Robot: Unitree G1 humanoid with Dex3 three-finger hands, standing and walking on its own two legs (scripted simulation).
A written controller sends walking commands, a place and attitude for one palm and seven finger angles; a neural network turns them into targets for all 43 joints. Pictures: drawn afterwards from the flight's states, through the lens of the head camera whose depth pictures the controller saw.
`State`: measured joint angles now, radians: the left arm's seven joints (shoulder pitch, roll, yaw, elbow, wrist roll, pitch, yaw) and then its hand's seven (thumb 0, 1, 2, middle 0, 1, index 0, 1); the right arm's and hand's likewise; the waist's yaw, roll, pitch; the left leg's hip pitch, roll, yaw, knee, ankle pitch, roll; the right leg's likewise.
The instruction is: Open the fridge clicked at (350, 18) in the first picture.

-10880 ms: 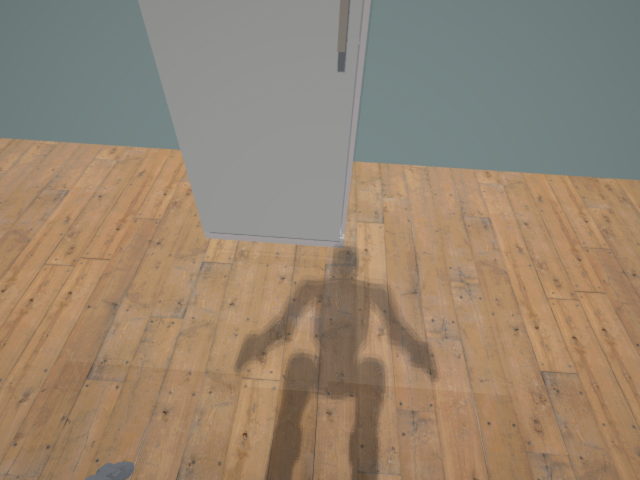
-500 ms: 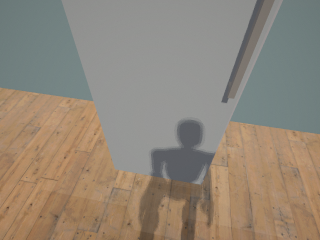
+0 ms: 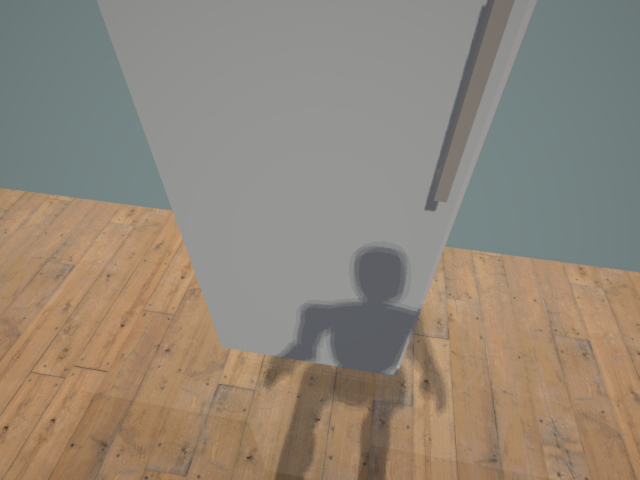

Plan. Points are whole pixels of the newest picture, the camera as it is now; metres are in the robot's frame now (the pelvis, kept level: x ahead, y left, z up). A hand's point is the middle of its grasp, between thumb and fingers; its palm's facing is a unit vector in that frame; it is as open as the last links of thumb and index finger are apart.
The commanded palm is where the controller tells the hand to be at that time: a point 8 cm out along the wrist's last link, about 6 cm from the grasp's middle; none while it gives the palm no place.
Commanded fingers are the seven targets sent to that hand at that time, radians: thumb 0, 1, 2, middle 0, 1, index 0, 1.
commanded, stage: look again from close up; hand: right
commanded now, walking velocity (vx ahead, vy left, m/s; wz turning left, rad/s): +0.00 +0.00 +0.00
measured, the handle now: (467, 97) +0.53 -0.15 +0.24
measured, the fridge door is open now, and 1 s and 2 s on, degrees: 0 0 0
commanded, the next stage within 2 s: raise the hand to about handle height in 0.78 s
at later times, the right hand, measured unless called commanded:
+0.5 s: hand out of the picture +0.04 -0.23 -0.16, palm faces -0.04 +0.95 -0.31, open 7.4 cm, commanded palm none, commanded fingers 0.00 -0.90 -0.90 0.20 0.30 0.20 0.30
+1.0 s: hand (520, 476) +0.17 -0.23 -0.06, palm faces +0.28 +0.93 -0.24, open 7.5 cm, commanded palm +0.11 -0.27 -0.04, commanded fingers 0.00 -0.74 -0.83 0.21 0.41 0.21 0.41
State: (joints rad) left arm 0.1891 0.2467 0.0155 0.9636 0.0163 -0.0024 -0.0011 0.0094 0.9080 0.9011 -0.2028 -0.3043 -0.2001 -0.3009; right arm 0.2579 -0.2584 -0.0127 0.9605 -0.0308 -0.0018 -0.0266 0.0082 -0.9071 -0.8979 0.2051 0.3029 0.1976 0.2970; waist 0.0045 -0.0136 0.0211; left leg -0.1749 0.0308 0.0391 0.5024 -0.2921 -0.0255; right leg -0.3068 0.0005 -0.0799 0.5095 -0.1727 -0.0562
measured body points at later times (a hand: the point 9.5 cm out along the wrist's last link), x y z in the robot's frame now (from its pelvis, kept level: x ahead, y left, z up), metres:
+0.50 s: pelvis +0.00 +0.00 +0.01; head +0.00 +0.00 +0.46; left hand +0.06 +0.29 -0.13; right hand +0.04 -0.28 -0.13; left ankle -0.01 +0.14 -0.73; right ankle +0.07 -0.08 -0.73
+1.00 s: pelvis +0.01 +0.02 +0.00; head +0.01 +0.01 +0.45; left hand +0.10 +0.28 -0.11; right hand +0.15 -0.28 -0.04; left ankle -0.01 +0.14 -0.73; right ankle +0.07 -0.08 -0.73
